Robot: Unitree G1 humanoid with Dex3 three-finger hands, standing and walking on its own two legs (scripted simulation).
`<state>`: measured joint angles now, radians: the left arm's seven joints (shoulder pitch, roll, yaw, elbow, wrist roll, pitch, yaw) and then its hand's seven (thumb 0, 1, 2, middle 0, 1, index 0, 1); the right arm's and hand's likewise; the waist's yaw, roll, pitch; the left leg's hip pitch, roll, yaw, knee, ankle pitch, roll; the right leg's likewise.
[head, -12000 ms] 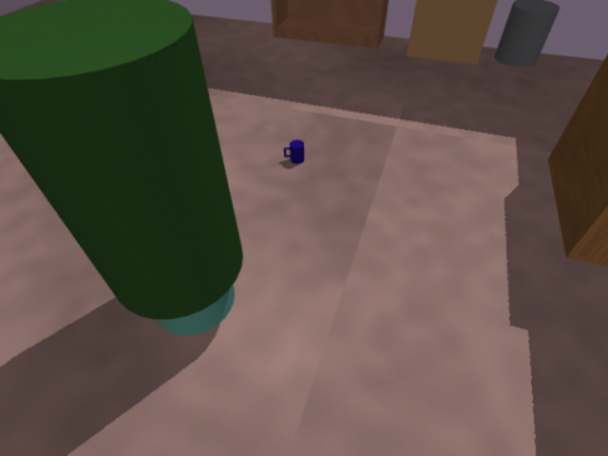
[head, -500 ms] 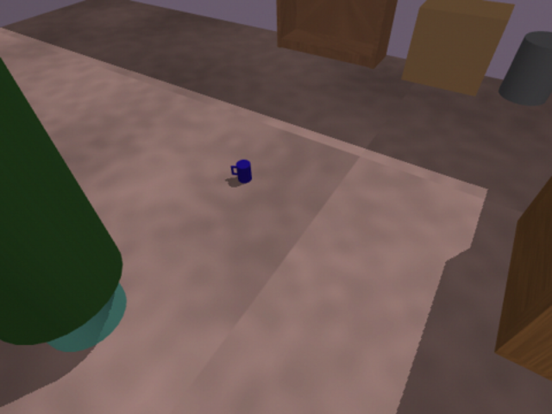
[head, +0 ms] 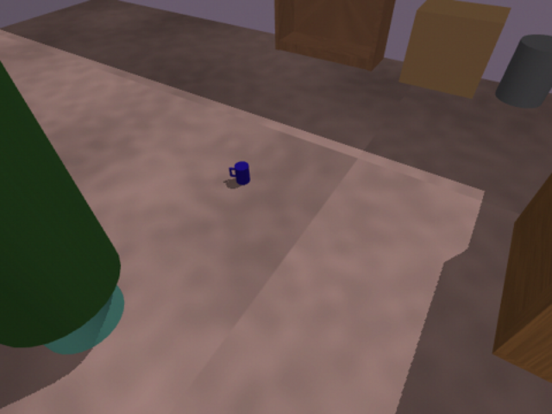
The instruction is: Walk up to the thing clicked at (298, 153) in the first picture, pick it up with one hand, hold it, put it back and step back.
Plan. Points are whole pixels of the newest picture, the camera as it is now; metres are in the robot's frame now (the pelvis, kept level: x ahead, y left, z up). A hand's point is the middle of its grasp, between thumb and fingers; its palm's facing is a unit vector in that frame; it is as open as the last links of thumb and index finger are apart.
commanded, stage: stand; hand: left
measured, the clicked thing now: (239, 173) +1.45 +0.25 -0.73
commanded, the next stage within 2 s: walk up in 0.16 s
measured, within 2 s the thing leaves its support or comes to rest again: neither
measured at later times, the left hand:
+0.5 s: hand out of the picture +0.08 +0.35 -0.18, palm faces +0.00 -0.93 -0.37, open 7.4 cm
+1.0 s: hand (155, 284) +0.42 +0.28 -0.14, palm faces -0.04 -0.93 -0.37, open 7.4 cm
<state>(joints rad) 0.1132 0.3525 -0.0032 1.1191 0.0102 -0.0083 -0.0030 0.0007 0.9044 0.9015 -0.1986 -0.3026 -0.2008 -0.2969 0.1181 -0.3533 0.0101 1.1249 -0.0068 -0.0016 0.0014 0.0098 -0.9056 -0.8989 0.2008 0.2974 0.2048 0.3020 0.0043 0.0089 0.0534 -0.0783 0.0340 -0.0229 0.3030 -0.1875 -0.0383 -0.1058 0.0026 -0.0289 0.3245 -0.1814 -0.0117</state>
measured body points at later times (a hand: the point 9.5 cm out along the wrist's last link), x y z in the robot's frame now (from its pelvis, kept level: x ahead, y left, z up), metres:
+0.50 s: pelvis +0.06 +0.05 -0.02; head +0.06 +0.07 +0.43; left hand +0.08 +0.39 -0.15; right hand +0.13 -0.29 -0.11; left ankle +0.09 +0.17 -0.75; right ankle +0.00 -0.09 -0.72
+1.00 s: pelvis +0.29 +0.02 -0.02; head +0.30 +0.00 +0.43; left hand +0.42 +0.33 -0.11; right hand +0.32 -0.30 -0.15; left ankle +0.22 +0.16 -0.67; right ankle +0.34 -0.10 -0.75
